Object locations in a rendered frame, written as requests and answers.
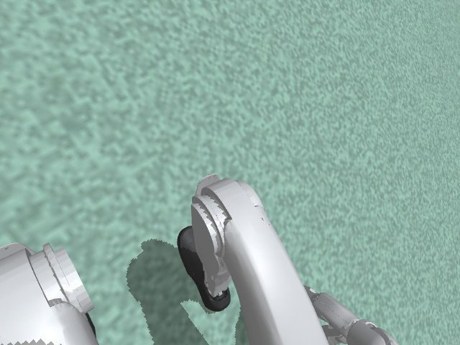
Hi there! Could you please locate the right robot hand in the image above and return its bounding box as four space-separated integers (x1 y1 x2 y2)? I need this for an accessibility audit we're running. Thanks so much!
304 285 361 345

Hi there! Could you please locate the right robot arm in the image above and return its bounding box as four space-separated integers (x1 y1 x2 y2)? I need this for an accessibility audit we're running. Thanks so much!
346 319 399 345

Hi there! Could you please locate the right robot foot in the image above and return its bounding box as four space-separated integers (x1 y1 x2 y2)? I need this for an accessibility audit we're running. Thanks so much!
178 226 231 312

